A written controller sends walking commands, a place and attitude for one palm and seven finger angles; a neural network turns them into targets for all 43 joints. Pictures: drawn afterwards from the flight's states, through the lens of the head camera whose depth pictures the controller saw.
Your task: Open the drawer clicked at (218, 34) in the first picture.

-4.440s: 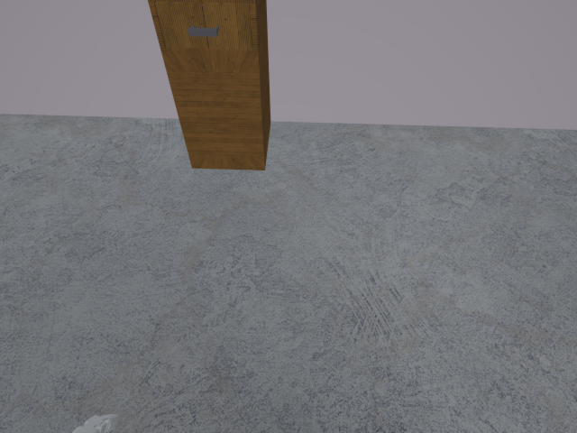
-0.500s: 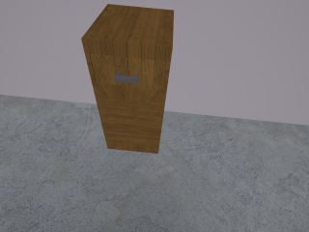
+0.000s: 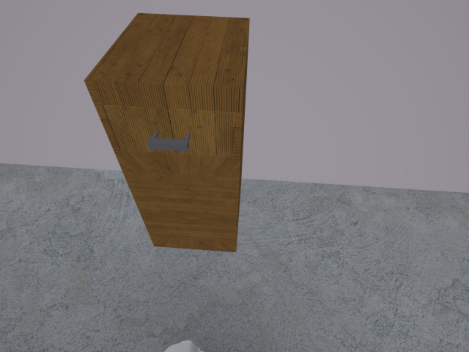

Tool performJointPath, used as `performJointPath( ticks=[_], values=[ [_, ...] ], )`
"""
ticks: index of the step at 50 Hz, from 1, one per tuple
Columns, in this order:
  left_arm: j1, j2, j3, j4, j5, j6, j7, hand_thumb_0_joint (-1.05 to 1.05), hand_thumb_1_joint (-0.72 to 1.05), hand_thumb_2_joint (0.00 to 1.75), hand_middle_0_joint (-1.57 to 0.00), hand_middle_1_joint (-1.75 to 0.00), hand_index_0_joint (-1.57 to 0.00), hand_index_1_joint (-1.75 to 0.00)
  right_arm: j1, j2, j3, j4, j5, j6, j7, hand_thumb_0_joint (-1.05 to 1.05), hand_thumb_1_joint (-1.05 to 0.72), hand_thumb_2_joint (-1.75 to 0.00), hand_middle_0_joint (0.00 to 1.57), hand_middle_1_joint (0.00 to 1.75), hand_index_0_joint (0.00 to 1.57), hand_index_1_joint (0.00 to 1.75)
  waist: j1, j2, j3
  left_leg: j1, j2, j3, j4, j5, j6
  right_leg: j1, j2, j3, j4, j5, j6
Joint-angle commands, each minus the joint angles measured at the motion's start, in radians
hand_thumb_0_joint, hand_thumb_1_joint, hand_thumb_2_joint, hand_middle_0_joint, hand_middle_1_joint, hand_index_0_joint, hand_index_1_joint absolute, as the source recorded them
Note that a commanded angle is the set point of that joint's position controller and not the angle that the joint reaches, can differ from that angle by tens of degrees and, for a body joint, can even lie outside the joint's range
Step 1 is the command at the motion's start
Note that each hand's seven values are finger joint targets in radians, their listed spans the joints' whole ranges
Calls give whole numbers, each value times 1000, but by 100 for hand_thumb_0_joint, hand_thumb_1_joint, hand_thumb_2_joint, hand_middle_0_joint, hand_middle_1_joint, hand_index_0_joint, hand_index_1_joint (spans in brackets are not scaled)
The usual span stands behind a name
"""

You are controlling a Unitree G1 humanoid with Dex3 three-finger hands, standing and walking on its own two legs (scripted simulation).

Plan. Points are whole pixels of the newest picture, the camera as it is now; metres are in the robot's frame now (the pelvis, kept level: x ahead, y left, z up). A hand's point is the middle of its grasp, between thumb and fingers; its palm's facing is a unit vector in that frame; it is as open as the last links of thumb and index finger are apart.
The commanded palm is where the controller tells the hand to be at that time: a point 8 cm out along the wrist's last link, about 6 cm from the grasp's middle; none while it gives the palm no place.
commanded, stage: take the last steps up to it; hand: left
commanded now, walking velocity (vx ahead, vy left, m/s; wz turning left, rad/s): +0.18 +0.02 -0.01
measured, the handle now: (170, 139) +0.64 +0.22 -0.06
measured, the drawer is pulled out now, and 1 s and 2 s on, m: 0.00 0.00 0.00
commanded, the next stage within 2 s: come to a stop and stand still in 0.10 s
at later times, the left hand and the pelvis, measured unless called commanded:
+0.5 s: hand (151, 340) +0.18 +0.18 -0.17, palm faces -0.01 -0.97 -0.25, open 7.3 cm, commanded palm none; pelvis +0.13 -0.01 +0.00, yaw -1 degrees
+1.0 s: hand out of the picture +0.14 +0.21 -0.17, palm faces +0.02 -0.97 -0.24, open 7.4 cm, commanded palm none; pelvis +0.10 +0.02 +0.00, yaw -1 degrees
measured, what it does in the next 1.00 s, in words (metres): walks ahead: left foot, then right foot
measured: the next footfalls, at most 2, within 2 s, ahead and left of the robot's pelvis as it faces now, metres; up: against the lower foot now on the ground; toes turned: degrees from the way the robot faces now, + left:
left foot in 0.08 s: +0.16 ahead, +0.13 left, +0.00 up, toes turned +8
right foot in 0.36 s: +0.12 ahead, -0.08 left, +0.00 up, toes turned -3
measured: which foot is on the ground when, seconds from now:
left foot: up 0.00-0.06, down 0.08-0.42, up 0.44-0.70, down 0.72-1.00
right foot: down 0.00-0.08, up 0.10-0.34, down 0.36-1.00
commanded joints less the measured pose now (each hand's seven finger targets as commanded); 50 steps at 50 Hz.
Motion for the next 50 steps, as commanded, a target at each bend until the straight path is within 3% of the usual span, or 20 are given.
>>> performJointPath(
  ticks=[1,2,3,4,5,8,11,14,17,21,26,31,34,36,38,40,44,47,49,50],
  values=[
    [16,173,43,-40,-9,-7,7,0,90,90,-20,-30,-20,-30,72,-40,3,-33,2,-20,-1,0,-90,-90,20,30,20,30,-35,-112,85,215,-42,34,-167,91,10,-184,-209,110,-71,219,-114],
    [26,159,41,-36,-12,-2,6,0,90,90,-20,-30,-20,-30,138,-64,-1,-10,-3,-27,-8,0,-90,-90,20,30,20,30,-64,-38,43,337,-54,31,-235,110,14,-201,-167,80,70,272,-97],
    [59,117,33,-40,-15,4,3,0,90,90,-20,-30,-20,-30,232,-140,-18,10,-11,-35,-19,0,-90,-90,20,30,20,30,-90,137,-21,488,67,-131,-299,144,51,-303,-89,35,292,171,-52],
    [84,66,24,-63,-25,4,-2,0,90,90,-20,-30,-20,-30,309,-235,-36,18,-14,-33,-30,0,-90,-90,20,30,20,30,-97,342,-91,578,298,-421,-423,198,152,-446,18,-36,568,-232,-10],
    [44,83,24,-84,-14,4,3,0,90,90,-20,-30,-20,-30,303,-227,-29,19,-6,-24,-35,0,-90,-90,20,30,20,30,-99,268,-96,503,325,-471,-494,64,192,-464,14,58,723,-308,-27],
    [-25,81,27,-78,-8,10,-10,0,90,90,-20,-30,-20,-30,115,-115,1,-27,0,-33,-45,0,-90,-90,20,30,20,30,-35,107,36,278,262,-334,-538,25,179,-501,-90,121,789,-132,-19],
    [46,29,13,-52,-11,32,-6,0,90,90,-20,-30,-20,-30,48,-93,14,-34,1,-39,-50,0,-90,-90,20,30,20,30,15,80,-21,234,190,-155,-513,269,157,-356,-81,89,582,-90,7],
    [52,7,-2,-52,-18,43,12,0,90,90,-20,-30,-20,-30,19,-95,15,-26,1,-29,-58,0,-90,-90,20,30,20,30,26,41,-57,248,178,-103,-435,505,158,-223,-58,79,311,-7,25],
    [83,81,5,-38,-11,44,21,0,90,90,-20,-30,-20,-30,-1,-83,12,-7,16,-7,-56,0,-90,-90,20,30,20,30,47,16,-35,206,101,-53,-338,300,71,-106,-72,103,50,254,25],
    [-26,202,22,-84,-13,42,28,0,90,90,-20,-30,-20,-30,63,-37,14,13,18,40,-47,0,-90,-90,20,30,20,30,-3,-227,-15,223,-46,-2,-191,-51,-13,-183,-272,304,-28,592,-115],
    [-56,218,49,-109,-6,55,46,0,90,90,-20,-30,-20,-30,49,-49,1,-5,21,59,-55,0,-90,-90,20,30,20,30,32,-157,-80,74,-72,-88,105,-272,-24,7,-336,280,28,972,-224],
    [-118,230,63,-139,-3,68,44,0,90,90,-20,-30,-20,-30,52,-44,-3,-29,20,63,-51,0,-90,-90,20,30,20,30,21,-167,-97,128,-76,-86,-16,-200,-33,-20,-303,231,31,816,-200],
    [-155,210,60,-144,-14,76,41,0,90,90,-20,-30,-20,-30,137,-41,2,-5,15,49,-49,0,-90,-90,20,30,20,30,-19,-156,-123,306,-68,-49,-330,77,-27,-100,-227,173,102,573,-109],
    [-125,128,41,-162,-22,83,30,0,90,90,-20,-30,-20,-30,98,-135,-6,-30,1,33,-49,0,-90,-90,20,30,20,30,9,131,-97,350,146,-258,-420,411,63,-248,-69,67,217,142,-5],
    [-166,109,34,-162,-18,93,29,0,90,90,-20,-30,-20,-30,27,-139,-2,-50,-2,28,-58,0,-90,-90,20,30,20,30,10,212,-18,220,208,-313,-502,434,159,-271,-23,103,404,-168,11],
    [-148,118,34,-137,-17,95,24,0,90,90,-20,-30,-20,-30,-8,-119,12,-45,-2,25,-68,0,-90,-90,20,30,20,30,23,179,-3,245,171,-254,-471,491,173,-296,-28,153,496,-157,3],
    [-117,97,14,-111,-20,79,18,0,90,90,-20,-30,-20,-30,1,-133,7,-24,3,21,-63,0,-90,-90,20,30,20,30,15,109,-42,373,135,-191,-425,532,156,-251,-28,107,276,-96,18],
    [-45,124,7,-69,-19,57,25,0,90,90,-20,-30,-20,-30,25,-113,12,-1,18,15,-59,0,-90,-90,20,30,20,30,21,17,-70,360,55,-154,-333,413,74,-101,-59,151,-35,223,9],
    [-65,166,2,-64,-21,47,29,0,90,90,-20,-30,-20,-30,38,-75,20,3,27,15,-50,0,-90,-90,20,30,20,30,-12,-34,-48,326,-4,-117,-356,214,20,-101,-155,224,-24,388,-32],
    [-73,168,4,-55,-20,42,28,0,90,90,-20,-30,-20,-30,31,-69,23,13,19,23,-51,0,-90,-90,20,30,20,30,-16,-140,-48,346,-10,-102,-348,196,8,-126,-140,235,-22,408,-42]
  ],
)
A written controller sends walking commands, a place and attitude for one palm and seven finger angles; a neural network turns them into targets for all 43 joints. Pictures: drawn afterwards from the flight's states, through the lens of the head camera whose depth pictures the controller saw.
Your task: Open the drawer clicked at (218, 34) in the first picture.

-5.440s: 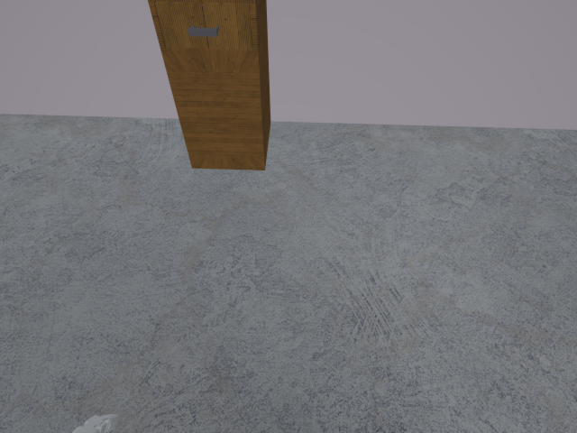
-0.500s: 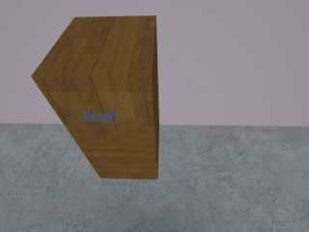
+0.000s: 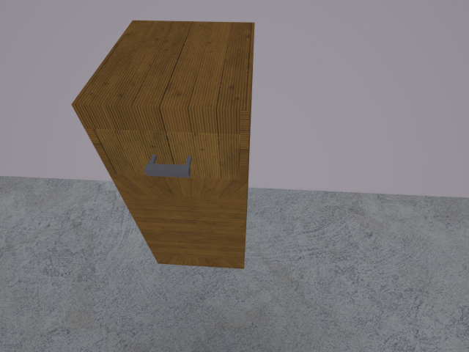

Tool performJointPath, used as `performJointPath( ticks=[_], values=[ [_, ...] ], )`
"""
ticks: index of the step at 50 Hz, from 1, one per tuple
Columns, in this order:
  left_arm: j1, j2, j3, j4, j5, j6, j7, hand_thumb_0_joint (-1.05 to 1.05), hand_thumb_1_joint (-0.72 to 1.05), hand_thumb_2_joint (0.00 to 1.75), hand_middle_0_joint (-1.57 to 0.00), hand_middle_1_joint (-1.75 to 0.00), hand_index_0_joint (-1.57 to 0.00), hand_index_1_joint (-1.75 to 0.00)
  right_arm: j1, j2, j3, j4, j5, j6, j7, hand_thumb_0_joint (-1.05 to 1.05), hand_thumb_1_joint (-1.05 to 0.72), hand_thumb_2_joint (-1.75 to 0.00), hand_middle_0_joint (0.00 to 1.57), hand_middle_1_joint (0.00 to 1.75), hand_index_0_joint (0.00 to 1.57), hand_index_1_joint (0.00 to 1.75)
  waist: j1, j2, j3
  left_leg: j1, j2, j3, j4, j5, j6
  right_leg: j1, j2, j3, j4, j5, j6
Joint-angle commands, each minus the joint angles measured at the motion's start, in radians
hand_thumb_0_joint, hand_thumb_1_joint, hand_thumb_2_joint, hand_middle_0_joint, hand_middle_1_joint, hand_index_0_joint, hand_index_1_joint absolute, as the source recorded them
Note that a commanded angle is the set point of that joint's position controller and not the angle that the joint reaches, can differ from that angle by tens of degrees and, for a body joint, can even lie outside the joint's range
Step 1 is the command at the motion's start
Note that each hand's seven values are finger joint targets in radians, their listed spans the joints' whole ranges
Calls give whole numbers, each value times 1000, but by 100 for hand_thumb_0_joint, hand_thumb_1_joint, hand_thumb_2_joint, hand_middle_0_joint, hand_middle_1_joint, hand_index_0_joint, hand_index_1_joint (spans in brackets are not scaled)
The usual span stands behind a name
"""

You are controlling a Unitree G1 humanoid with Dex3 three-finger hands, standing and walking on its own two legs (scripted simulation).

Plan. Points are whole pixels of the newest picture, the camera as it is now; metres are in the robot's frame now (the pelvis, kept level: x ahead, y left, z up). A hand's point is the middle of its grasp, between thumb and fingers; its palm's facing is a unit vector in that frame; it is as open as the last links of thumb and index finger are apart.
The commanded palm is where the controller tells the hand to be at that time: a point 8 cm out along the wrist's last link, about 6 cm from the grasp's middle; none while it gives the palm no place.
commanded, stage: come to a stop and stand still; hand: left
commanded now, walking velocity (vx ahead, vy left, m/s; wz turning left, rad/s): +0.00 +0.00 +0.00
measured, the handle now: (169, 164) +0.54 +0.21 -0.05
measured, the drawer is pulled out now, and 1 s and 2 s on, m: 0.00 0.00 0.00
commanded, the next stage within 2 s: look again from close up in 0.38 s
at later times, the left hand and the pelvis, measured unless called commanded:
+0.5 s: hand out of the picture -0.03 +0.14 -0.17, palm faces +0.03 -0.98 -0.17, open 7.4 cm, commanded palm none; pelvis -0.01 -0.02 +0.01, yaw +0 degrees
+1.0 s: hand out of the picture +0.02 +0.19 -0.17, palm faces +0.01 -0.98 -0.21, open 7.4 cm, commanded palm none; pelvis +0.01 +0.01 +0.00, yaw +0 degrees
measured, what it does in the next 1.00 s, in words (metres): stands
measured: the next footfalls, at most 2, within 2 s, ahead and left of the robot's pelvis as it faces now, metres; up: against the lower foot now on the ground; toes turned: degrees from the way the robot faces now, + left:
none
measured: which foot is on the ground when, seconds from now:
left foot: down 0.00-1.00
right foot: down 0.00-1.00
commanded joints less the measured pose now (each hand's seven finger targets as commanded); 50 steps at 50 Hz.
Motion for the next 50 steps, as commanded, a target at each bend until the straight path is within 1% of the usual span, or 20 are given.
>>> performJointPath(
  ticks=[1,5,8,13,19,23,24,25,26,27,28,29,30,31,33,37,39,41,45,50],
  values=[
    [43,116,9,-18,-5,-34,6,0,90,90,-20,-30,-20,-30,70,-86,-8,-12,4,-1,-3,0,-90,-90,20,30,20,30,-33,-147,-49,71,94,-80,-62,166,-8,-13,-130,126,-157,362,-42],
    [59,94,1,-7,-8,-31,7,0,90,90,-20,-30,-20,-30,85,-81,7,20,3,-5,-3,0,-90,-90,20,30,20,30,-26,-55,-1,66,106,-93,-113,148,-1,-38,-91,105,-193,198,-28],
    [89,88,-3,7,-9,-30,7,0,90,90,-20,-30,-20,-30,92,-78,14,35,3,-6,-2,0,-90,-90,20,30,20,30,-17,-19,21,56,108,-96,-128,123,1,-41,-82,104,-215,131,-26],
    [115,75,-6,21,-11,-31,7,0,90,90,-20,-30,-20,-30,117,-69,20,52,2,-6,-5,0,-90,-90,20,30,20,30,-14,7,36,44,106,-96,-136,108,-1,-40,-76,103,-230,104,-29],
    [136,59,-8,30,-12,-34,8,0,90,90,-20,-30,-20,-30,161,-51,23,67,1,-8,-8,0,-90,-90,20,30,20,30,-15,-9,47,24,105,-95,-136,94,-2,-41,-71,97,-230,86,-31],
    [156,47,-8,36,-13,-37,10,0,90,90,-20,-30,-20,-30,178,-47,22,72,2,-13,-10,0,-90,-90,20,30,20,30,-12,3,20,41,111,-96,-130,127,1,-23,-68,92,-216,134,-33],
    [224,81,-11,52,9,-71,46,0,90,90,-20,-30,-20,-30,47,-70,23,-5,5,-33,6,0,-90,-90,20,30,20,30,39,-44,95,-131,99,-48,121,59,-34,-23,-150,163,-188,599,20],
    [199,123,-3,7,5,-78,38,0,90,90,-20,-30,-20,-30,127,-15,20,-37,3,-13,9,0,-90,-90,20,30,20,30,-25,-83,14,-105,67,-85,155,-104,-12,-17,-200,207,-216,416,-30],
    [149,106,-7,-15,7,-81,31,0,90,90,-20,-30,-20,-30,170,-23,16,-30,2,-12,14,0,-90,-90,20,30,20,30,-48,-73,-30,-83,66,-77,171,-102,-12,-46,-177,170,-220,222,-80],
    [127,99,-6,-34,4,-83,28,0,90,90,-20,-30,-20,-30,197,-16,17,-28,0,-15,16,0,-90,-90,20,30,20,30,-60,-50,-46,-58,56,-72,137,-42,-13,-52,-151,160,-203,164,-102],
    [117,101,-3,-43,0,-83,25,0,90,90,-20,-30,-20,-30,231,-13,20,-26,-3,-18,17,0,-90,-90,20,30,20,30,-67,-9,-82,-7,55,-70,85,10,-3,-55,-130,136,-168,136,-100],
    [121,78,-4,-47,-4,-82,24,0,90,90,-20,-30,-20,-30,246,-27,23,-27,-5,-26,14,0,-90,-90,20,30,20,30,-65,6,-71,-8,72,-95,46,62,7,-68,-99,117,-133,121,-88],
    [127,64,-7,-46,-6,-78,22,0,90,90,-20,-30,-20,-30,244,-37,24,-30,-6,-30,10,0,-90,-90,20,30,20,30,-51,9,-38,-37,90,-112,27,99,16,-65,-71,101,-111,124,-74],
    [137,55,-11,-41,-5,-71,19,0,90,90,-20,-30,-20,-30,229,-41,27,-30,-5,-37,8,0,-90,-90,20,30,20,30,-36,81,-32,-52,97,-127,5,162,22,-39,-59,84,-78,165,-67],
    [159,50,-14,-32,-4,-61,17,0,90,90,-20,-30,-20,-30,217,-49,31,-33,-4,-40,1,0,-90,-90,20,30,20,30,-18,72,1,-75,113,-141,-14,212,35,-16,-43,61,-55,169,-56],
    [159,51,-18,-29,-6,-49,13,0,90,90,-20,-30,-20,-30,198,-64,33,-30,-2,-35,-2,0,-90,-90,20,30,20,30,-12,-15,55,-93,104,-147,-47,136,37,-27,-45,62,-74,130,-45],
    [156,56,-18,-29,-4,-46,12,0,90,90,-20,-30,-20,-30,199,-67,36,-22,-4,-34,0,0,-90,-90,20,30,20,30,-9,14,68,-96,104,-150,-71,126,41,-26,-42,57,-74,112,-41],
    [155,60,-16,-32,-5,-45,11,0,90,90,-20,-30,-20,-30,190,-71,36,-18,-4,-34,0,0,-90,-90,20,30,20,30,-6,-9,62,-86,101,-146,-76,120,41,-21,-47,57,-80,118,-37],
    [154,66,-14,-27,-4,-44,10,0,90,90,-20,-30,-20,-30,191,-80,37,-6,-5,-38,-3,0,-90,-90,20,30,20,30,-6,3,16,-42,103,-143,-77,193,44,9,-50,53,-71,168,-33],
    [152,71,-13,-16,-4,-43,9,0,90,90,-20,-30,-20,-30,180,-83,36,5,-3,-39,-5,0,-90,-90,20,30,20,30,-6,16,4,-13,102,-135,-71,248,42,21,-56,51,-74,210,-30]
  ],
)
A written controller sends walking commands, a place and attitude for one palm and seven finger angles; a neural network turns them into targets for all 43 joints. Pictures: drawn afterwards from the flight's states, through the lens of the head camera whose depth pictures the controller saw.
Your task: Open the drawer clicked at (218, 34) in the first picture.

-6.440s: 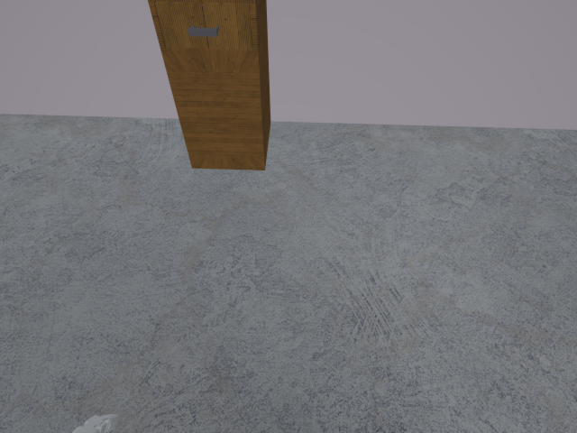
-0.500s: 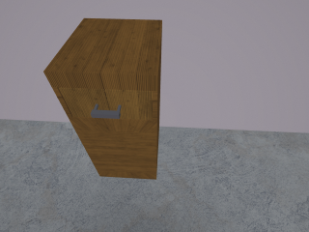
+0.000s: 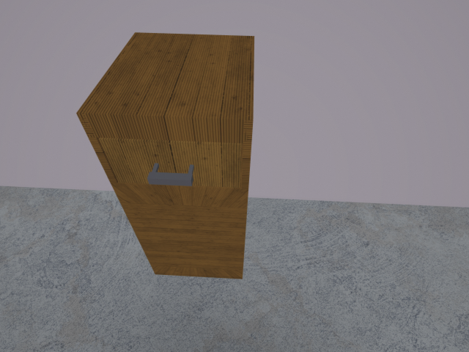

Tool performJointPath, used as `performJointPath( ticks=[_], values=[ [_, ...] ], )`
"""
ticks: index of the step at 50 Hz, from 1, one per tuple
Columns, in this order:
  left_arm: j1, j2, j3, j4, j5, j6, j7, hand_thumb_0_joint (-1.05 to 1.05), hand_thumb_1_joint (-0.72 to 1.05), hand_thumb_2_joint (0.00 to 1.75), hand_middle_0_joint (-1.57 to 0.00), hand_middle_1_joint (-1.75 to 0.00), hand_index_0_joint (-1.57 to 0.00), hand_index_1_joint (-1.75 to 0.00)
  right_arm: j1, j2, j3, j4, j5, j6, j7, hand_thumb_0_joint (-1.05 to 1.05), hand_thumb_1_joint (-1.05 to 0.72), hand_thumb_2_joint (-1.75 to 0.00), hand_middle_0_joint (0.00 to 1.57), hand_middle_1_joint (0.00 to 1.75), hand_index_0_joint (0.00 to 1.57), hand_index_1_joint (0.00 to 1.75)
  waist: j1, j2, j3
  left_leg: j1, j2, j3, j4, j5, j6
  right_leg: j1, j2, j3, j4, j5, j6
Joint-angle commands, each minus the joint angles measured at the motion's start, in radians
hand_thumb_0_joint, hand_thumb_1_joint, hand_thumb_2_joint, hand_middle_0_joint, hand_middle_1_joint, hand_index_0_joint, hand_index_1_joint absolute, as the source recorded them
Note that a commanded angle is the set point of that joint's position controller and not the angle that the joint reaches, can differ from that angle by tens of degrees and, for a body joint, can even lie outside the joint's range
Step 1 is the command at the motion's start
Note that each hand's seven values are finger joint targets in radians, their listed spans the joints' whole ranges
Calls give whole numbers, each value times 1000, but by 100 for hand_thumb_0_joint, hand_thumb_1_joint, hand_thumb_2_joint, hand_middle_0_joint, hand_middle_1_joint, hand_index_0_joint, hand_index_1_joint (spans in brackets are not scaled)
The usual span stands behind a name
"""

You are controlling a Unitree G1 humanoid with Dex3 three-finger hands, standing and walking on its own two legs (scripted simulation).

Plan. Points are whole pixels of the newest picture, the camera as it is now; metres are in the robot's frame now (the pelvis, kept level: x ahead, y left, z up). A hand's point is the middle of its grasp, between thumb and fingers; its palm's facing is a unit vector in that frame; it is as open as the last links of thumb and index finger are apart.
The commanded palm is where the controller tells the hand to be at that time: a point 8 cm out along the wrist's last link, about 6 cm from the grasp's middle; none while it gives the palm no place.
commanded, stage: raise the hand with hooked fingers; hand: left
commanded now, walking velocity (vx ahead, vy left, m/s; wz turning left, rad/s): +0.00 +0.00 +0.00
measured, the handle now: (172, 173) +0.53 +0.19 -0.05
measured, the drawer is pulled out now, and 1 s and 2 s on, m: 0.00 0.00 0.00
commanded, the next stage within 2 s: move the hooked fingers above the handle in 2.00 s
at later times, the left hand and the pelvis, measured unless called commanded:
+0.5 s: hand (136, 341) +0.16 +0.18 -0.06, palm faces -0.07 -0.16 -0.98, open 8.4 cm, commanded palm +0.14 +0.21 -0.02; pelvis -0.03 -0.03 -0.04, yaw -2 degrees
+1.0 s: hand (126, 292) +0.22 +0.20 +0.00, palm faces -0.01 -0.08 -1.00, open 11.4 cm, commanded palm +0.19 +0.21 +0.05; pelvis -0.02 -0.04 -0.03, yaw +0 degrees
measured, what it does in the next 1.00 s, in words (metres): stands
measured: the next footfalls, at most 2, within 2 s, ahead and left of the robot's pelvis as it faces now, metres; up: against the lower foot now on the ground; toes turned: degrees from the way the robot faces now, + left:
none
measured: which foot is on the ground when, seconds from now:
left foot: down 0.00-1.00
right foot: down 0.00-1.00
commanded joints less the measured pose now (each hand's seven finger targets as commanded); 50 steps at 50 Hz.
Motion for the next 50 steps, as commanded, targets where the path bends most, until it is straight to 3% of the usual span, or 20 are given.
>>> performJointPath(
  ticks=[1,4,5,6,7,8,9,10,12,13,14,15,18,23,27,29,33,38,41,50],
  values=[
    [78,90,20,-15,-3,-10,2,0,90,90,-20,-30,-20,-30,54,-102,-15,-18,6,-10,-11,0,-90,-90,20,30,20,30,10,-4,50,-27,111,-99,-94,277,20,-2,-67,52,-65,221,-38],
    [82,85,20,-9,-2,-10,3,0,90,90,-20,-30,-20,-30,55,-101,-15,-10,6,-9,-13,0,-90,-90,20,30,20,30,8,3,41,-9,112,-94,-92,296,20,1,-67,53,-66,239,-38],
    [126,118,21,15,11,-29,43,0,90,90,-20,-30,-20,-30,-36,-140,-27,-82,19,-13,-5,0,-90,-90,20,30,20,30,31,-69,95,-92,125,-77,102,473,-15,-50,-114,109,-78,611,-20],
    [-650,425,16,-1518,156,-184,54,0,88,89,-20,-32,-20,-32,-35,-283,-38,-414,67,-158,-42,0,-90,-90,20,30,20,30,-49,246,-393,198,34,-79,-37,615,15,-20,0,106,41,532,-60],
    [-183,344,24,-1235,184,-94,129,0,85,88,-20,-33,-20,-33,-85,-205,-42,-358,49,-265,-83,0,-90,-90,20,30,20,30,24,400,-391,334,94,-99,-56,792,-13,-138,20,7,137,164,-64],
    [66,145,-60,-1115,176,68,184,0,83,87,-21,-34,-21,-34,-107,-159,-63,-340,72,-298,-87,0,-90,-90,20,30,20,30,-11,278,-232,168,97,-110,-110,714,-52,-234,34,-52,213,-48,-33],
    [70,27,-152,-1113,222,88,187,0,81,86,-21,-36,-21,-36,-92,-153,-57,-338,69,-312,-81,0,-90,-90,20,30,20,30,-24,182,-128,93,85,-98,-81,612,-32,-259,32,-45,183,-27,-27],
    [8,95,-144,-1183,300,77,207,0,78,85,-21,-37,-21,-37,-141,-191,-66,-395,49,-315,-65,0,-90,-90,20,30,20,30,-18,116,-52,2,72,-107,-22,464,-25,-284,24,-34,117,10,-35],
    [81,204,-75,-1130,530,69,264,0,74,83,-21,-40,-21,-40,-151,-229,-72,-466,-1,-265,-51,0,-90,-90,20,30,20,30,-16,-44,-118,-127,23,-106,82,287,-4,-301,45,6,71,105,-61],
    [143,237,-25,-1102,630,65,289,0,71,82,-21,-42,-21,-42,-156,-234,-85,-509,-11,-232,-37,0,-90,-90,20,30,20,30,16,-70,-169,-158,8,-97,116,306,-7,-283,55,30,97,115,-65],
    [246,191,-53,-1059,737,68,314,0,69,81,-22,-43,-22,-43,-177,-222,-93,-546,-26,-189,-20,0,-90,-90,20,30,20,30,44,-156,-196,-199,9,-83,131,285,-17,-304,65,15,132,72,-67],
    [330,128,-99,-990,819,65,330,0,67,80,-22,-45,-22,-45,-212,-218,-99,-577,-33,-147,-1,0,-90,-90,20,30,20,30,63,-229,-117,-282,6,-74,143,215,-22,-359,72,23,142,23,-72],
    [442,161,-50,-1023,971,0,357,0,60,77,-22,-50,-22,-50,-292,-206,-103,-663,-32,-42,54,0,-90,-90,20,30,20,30,143,-204,-132,-386,-19,-41,187,151,-23,-323,59,102,182,114,-91],
    [172,349,102,-1232,1123,-78,459,0,48,72,-23,-57,-23,-57,-311,-181,-91,-733,-49,40,68,0,-90,-90,20,30,20,30,141,-67,-267,-386,-49,-38,298,107,-14,-410,50,183,253,70,-90],
    [-75,384,134,-1364,1116,-99,536,0,39,68,-24,-63,-24,-63,-307,-172,-95,-743,-65,69,50,0,-90,-90,20,30,20,30,79,34,-393,-319,-55,-52,413,87,1,-497,30,236,276,61,-79],
    [-153,379,115,-1373,1088,-102,543,0,34,66,-24,-66,-24,-66,-311,-170,-93,-732,-68,67,36,0,-90,-90,20,30,20,30,36,15,-369,-333,-55,-62,448,42,9,-529,26,241,257,19,-68],
    [-152,367,75,-1303,1028,-47,484,0,25,62,-25,-72,-25,-72,-331,-171,-77,-715,-57,66,15,0,-90,-90,20,30,20,30,18,-1,-341,-381,-51,-57,415,40,16,-419,26,209,224,91,-53],
    [-101,402,73,-1228,982,34,349,0,13,57,-25,-80,-25,-80,-338,-172,-52,-698,-36,74,-11,0,-90,-90,20,30,20,30,55,-79,-327,-393,-45,-44,295,63,12,-211,9,207,151,196,-30],
    [-67,422,97,-1221,973,14,297,0,6,54,-26,-84,-26,-84,-324,-169,-46,-682,-35,74,-16,0,-90,-90,20,30,20,30,78,-97,-298,-378,-42,-43,241,90,7,-153,2,184,140,265,-22],
    [-126,432,162,-1252,978,-67,365,0,-15,45,-27,-98,-27,-98,-282,-176,-86,-662,-32,59,-2,0,-90,-90,20,30,20,30,85,-32,-325,-294,-46,-34,194,157,7,-142,9,131,138,318,-33]
  ],
)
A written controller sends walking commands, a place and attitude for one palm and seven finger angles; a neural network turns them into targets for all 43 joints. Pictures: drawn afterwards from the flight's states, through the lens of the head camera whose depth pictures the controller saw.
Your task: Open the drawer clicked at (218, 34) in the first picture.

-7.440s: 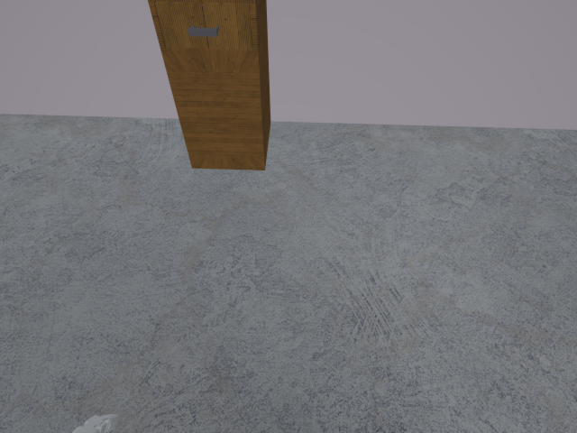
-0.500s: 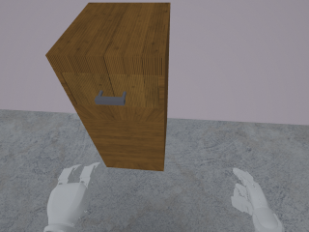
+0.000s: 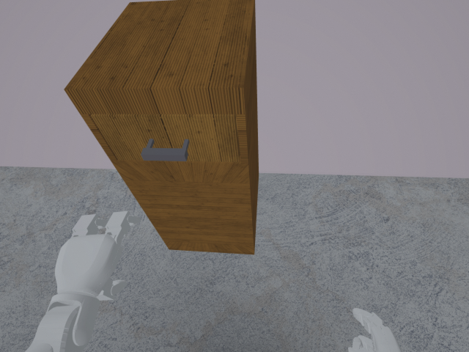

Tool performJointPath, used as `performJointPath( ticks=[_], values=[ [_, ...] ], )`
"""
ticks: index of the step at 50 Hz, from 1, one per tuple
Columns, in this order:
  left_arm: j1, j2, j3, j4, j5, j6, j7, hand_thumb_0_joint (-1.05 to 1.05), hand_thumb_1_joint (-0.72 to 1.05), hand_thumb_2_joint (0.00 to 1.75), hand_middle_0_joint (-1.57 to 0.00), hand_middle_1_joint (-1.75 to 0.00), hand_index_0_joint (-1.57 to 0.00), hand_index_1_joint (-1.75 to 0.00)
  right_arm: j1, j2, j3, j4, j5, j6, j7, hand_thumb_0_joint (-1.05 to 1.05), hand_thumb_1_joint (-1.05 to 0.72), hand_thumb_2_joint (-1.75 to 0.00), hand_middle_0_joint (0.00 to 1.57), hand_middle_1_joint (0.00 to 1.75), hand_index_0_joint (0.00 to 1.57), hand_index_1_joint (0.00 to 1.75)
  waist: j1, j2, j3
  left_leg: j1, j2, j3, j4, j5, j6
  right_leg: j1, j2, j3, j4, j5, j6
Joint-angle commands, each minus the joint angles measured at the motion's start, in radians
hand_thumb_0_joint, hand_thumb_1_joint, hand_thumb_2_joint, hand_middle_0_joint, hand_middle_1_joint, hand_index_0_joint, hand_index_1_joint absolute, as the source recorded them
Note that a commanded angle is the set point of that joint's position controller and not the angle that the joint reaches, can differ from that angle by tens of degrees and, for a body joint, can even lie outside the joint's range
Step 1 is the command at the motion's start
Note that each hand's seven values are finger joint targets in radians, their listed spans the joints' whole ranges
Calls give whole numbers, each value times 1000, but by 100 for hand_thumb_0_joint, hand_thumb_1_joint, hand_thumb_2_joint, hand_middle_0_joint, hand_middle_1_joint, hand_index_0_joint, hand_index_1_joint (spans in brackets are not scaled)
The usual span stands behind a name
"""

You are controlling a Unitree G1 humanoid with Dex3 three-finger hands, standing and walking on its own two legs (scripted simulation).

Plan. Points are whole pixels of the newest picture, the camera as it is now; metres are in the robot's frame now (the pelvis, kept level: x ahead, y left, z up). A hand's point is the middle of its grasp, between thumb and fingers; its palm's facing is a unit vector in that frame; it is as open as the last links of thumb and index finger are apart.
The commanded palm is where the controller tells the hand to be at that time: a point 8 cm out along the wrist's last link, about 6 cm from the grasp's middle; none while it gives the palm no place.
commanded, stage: raise the hand with hooked fingers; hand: left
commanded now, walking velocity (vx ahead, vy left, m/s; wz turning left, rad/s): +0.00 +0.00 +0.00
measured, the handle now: (166, 148) +0.55 +0.23 -0.03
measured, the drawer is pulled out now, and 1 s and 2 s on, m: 0.00 0.00 0.00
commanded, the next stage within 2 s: move the hooked fingers above the handle in 1.00 s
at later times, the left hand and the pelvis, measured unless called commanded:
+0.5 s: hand (87, 212) +0.31 +0.27 +0.08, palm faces +0.05 -0.07 -1.00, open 13.7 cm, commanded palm +0.28 +0.27 +0.14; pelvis +0.01 +0.03 +0.02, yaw +0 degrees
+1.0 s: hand (84, 203) +0.32 +0.27 +0.10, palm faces +0.05 -0.08 -1.00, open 13.8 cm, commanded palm +0.29 +0.28 +0.15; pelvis +0.01 +0.04 +0.02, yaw +0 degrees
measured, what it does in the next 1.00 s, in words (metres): stands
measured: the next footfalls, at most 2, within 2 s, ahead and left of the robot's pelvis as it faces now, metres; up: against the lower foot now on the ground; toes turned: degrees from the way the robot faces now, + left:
none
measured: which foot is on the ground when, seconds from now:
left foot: down 0.00-1.00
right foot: down 0.00-1.00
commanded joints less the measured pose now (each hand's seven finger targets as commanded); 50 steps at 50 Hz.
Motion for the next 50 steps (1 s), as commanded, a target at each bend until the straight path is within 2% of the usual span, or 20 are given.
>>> performJointPath(
  ticks=[1,2,3,5,8,9,13,15,18,20,21,24,26,30,34,38,42,43,48,50],
  values=[
    [-123,183,150,-184,-8,-3,83,0,-17,44,-28,-99,-28,-99,-144,-94,-51,-167,11,-56,-5,0,-90,-90,20,30,20,30,26,-78,-251,64,-77,-15,-45,218,52,223,-28,125,-143,408,36],
    [-150,182,140,-186,-8,5,84,0,-20,43,-28,-100,-28,-100,-145,-98,-54,-164,13,-56,-4,0,-90,-90,20,30,20,30,20,-63,-251,82,-77,-12,-49,231,53,218,-25,117,-145,415,34],
    [-181,183,134,-185,-9,16,84,0,-22,42,-28,-102,-28,-102,-150,-101,-55,-165,15,-54,-4,0,-90,-90,20,30,20,30,13,-83,-251,84,-76,-14,-52,228,55,215,-22,107,-149,389,35],
    [-220,172,102,-173,-12,36,71,0,-27,40,-28,-105,-28,-105,-152,-105,-58,-159,23,-53,-6,0,-90,-90,20,30,20,30,10,-76,-234,118,-72,-11,-69,226,57,198,-18,88,-162,359,36],
    [-293,184,83,-203,-8,60,42,0,-34,37,-29,-110,-29,-110,-163,-111,-56,-163,28,-48,-9,0,-90,-90,20,30,20,30,13,-39,-254,182,-65,-17,-92,270,58,201,-10,64,-167,343,28],
    [-295,179,72,-194,-5,67,29,0,-36,36,-29,-111,-29,-111,-164,-108,-55,-160,29,-47,-9,0,-90,-90,20,30,20,30,17,-27,-240,200,-61,-17,-102,284,56,198,-9,53,-169,344,27],
    [-348,206,80,-168,-4,100,-20,0,-45,32,-30,-117,-30,-117,-172,-109,-45,-163,38,-33,-11,0,-90,-90,20,30,20,30,31,-25,-220,237,-53,-25,-143,329,52,227,-1,36,-189,348,22],
    [-379,206,73,-153,-8,113,-48,0,-50,30,-30,-120,-30,-120,-169,-106,-39,-160,43,-26,-10,0,-90,-90,20,30,20,30,30,-56,-201,250,-50,-25,-162,340,51,244,2,31,-204,359,25],
    [-448,227,75,-154,-8,126,-87,0,-50,30,-30,-120,-30,-120,-173,-106,-29,-162,46,-16,-11,0,-90,-90,20,30,20,30,33,-28,-206,279,-49,-27,-187,367,47,275,4,29,-222,367,21],
    [-482,216,55,-128,-12,134,-116,0,-50,30,-30,-120,-30,-120,-174,-101,-22,-158,51,-8,-12,0,-90,-90,20,30,20,30,25,-33,-176,288,-47,-27,-198,382,46,273,7,21,-234,374,21],
    [-506,218,51,-132,-13,132,-131,0,-50,30,-30,-120,-30,-120,-171,-103,-22,-157,50,-6,-11,0,-90,-90,20,30,20,30,25,-41,-182,297,-47,-27,-201,390,46,283,6,22,-240,382,23],
    [-563,229,45,-139,-24,122,-170,0,-50,30,-30,-120,-30,-120,-163,-103,-18,-153,49,-2,-10,0,-90,-90,20,30,20,30,20,-9,-205,334,-45,-32,-210,423,45,302,5,19,-255,393,22],
    [-595,244,53,-131,-32,111,-192,0,-50,30,-30,-120,-30,-120,-158,-105,-17,-148,50,2,-12,0,-90,-90,20,30,20,30,18,-30,-200,342,-44,-37,-219,441,45,312,8,15,-265,406,23],
    [-657,276,72,-133,-44,82,-218,0,-50,30,-30,-120,-30,-120,-149,-108,-18,-139,52,6,-11,0,-90,-90,20,30,20,30,16,-14,-218,362,-43,-43,-227,478,43,329,8,15,-277,423,22],
    [-551,252,76,-88,-72,72,-245,0,-50,30,-30,-120,-30,-120,-130,-117,-25,-143,55,11,1,0,-90,-90,20,30,20,30,32,-47,-204,343,-40,-39,-235,522,41,352,7,12,-282,462,24],
    [-550,277,105,-156,-71,41,-237,0,-50,30,-30,-120,-30,-120,-129,-126,-34,-148,51,12,8,0,-90,-90,20,30,20,30,36,-31,-238,350,-38,-40,-231,557,41,360,7,17,-278,480,25],
    [-573,290,123,-186,-62,14,-193,0,-50,30,-30,-120,-30,-120,-119,-125,-42,-140,51,9,10,0,-90,-90,20,30,20,30,37,1,-254,357,-38,-44,-226,550,38,336,6,15,-271,455,22],
    [-572,300,138,-178,-61,15,-180,0,-50,30,-30,-120,-30,-120,-116,-126,-44,-138,50,8,9,0,-90,-90,20,30,20,30,37,-19,-253,348,-39,-45,-228,521,36,341,8,14,-272,436,21],
    [-575,283,121,-142,-60,39,-145,0,-50,30,-30,-120,-30,-120,-121,-127,-48,-131,60,5,7,0,-90,-90,20,30,20,30,31,-22,-238,327,-46,-36,-235,449,40,331,7,19,-278,405,22],
    [-581,263,91,-127,-59,52,-148,0,-50,30,-30,-120,-30,-120,-125,-125,-46,-127,64,6,4,0,-90,-90,20,30,20,30,26,-23,-222,324,-46,-30,-242,417,44,321,5,18,-284,383,23]
  ],
)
